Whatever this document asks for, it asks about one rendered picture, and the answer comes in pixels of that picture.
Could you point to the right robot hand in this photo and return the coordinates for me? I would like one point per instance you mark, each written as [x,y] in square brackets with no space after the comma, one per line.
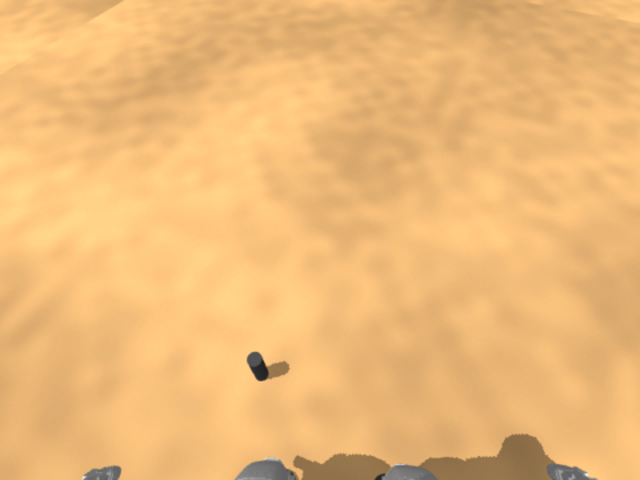
[563,472]

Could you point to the can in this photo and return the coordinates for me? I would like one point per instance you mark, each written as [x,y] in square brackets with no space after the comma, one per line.
[257,365]

